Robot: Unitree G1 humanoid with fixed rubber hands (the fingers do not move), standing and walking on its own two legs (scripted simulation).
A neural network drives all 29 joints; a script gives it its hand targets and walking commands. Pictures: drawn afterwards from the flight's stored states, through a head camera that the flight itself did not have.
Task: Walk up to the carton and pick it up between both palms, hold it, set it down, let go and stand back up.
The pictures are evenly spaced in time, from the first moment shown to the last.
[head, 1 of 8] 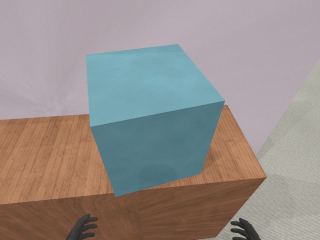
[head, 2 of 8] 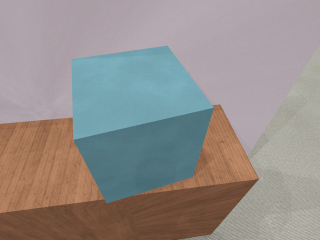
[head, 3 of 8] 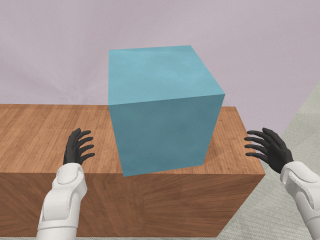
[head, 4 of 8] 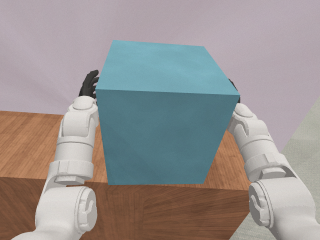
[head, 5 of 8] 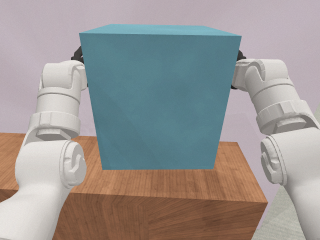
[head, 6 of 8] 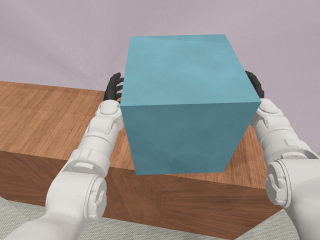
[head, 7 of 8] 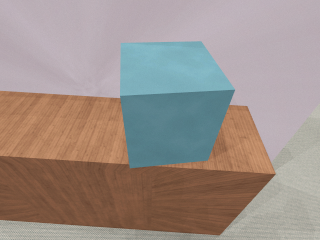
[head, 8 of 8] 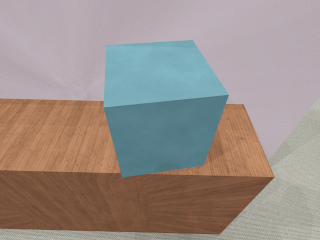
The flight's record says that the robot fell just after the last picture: no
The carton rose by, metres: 0.28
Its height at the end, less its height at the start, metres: +0.00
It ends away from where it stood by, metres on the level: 0.02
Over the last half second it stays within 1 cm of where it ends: yes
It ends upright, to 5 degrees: yes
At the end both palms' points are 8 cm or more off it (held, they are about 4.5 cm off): yes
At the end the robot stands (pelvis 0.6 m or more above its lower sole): yes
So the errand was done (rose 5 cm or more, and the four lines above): yes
